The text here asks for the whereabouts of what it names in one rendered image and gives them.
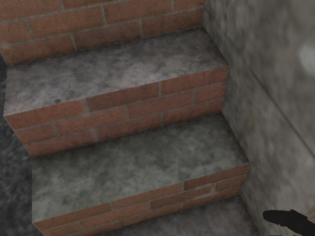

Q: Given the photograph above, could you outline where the robot right hand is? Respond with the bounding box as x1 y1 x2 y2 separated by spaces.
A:
263 209 315 236

